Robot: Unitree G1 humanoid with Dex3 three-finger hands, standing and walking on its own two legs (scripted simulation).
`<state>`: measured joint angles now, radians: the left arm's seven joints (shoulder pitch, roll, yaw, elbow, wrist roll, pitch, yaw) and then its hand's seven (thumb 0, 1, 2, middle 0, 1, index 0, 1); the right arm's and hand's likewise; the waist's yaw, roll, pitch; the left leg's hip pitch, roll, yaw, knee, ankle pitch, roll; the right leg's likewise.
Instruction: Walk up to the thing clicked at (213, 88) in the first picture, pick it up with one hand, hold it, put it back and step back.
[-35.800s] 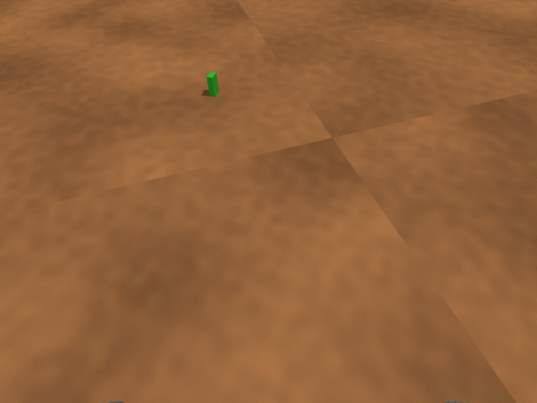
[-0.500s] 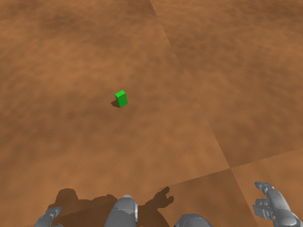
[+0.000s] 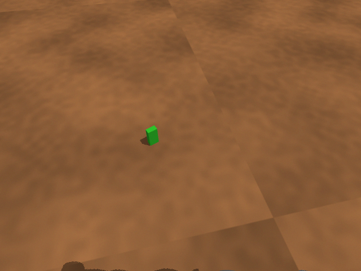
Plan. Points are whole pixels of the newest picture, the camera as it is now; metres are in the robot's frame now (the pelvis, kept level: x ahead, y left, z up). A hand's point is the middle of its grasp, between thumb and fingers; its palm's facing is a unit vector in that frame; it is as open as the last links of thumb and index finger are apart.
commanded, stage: step back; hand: left
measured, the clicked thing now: (152, 135) +1.01 +0.23 -0.69
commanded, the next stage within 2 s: stand in 0.66 s
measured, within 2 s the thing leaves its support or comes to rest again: neither
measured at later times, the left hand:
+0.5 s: hand out of the picture +0.12 +0.28 -0.15, palm faces +0.06 -0.94 -0.35, open 7.4 cm
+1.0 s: hand out of the picture +0.10 +0.25 -0.14, palm faces +0.03 -0.95 -0.32, open 7.4 cm
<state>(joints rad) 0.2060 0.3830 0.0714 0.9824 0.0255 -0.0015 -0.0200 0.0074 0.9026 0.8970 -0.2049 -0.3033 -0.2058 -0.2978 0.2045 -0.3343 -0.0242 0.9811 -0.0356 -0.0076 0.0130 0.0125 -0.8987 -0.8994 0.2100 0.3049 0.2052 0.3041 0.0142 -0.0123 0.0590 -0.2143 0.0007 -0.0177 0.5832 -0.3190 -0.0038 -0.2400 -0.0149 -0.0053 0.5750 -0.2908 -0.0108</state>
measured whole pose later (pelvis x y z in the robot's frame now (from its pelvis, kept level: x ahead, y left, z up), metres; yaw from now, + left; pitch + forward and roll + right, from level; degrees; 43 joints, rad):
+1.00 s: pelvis +0.01 +0.00 +0.02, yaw +2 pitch -3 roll +0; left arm 0.06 0.33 0.01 1.13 0.01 -0.01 -0.01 0.01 0.90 0.90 -0.21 -0.30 -0.21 -0.30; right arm 0.06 -0.34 0.00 1.10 -0.01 -0.02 0.00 0.01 -0.90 -0.90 0.21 0.30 0.20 0.30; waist 0.01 0.00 0.08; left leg -0.09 -0.01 -0.03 0.35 -0.21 0.00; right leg -0.10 -0.02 -0.03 0.35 -0.19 0.01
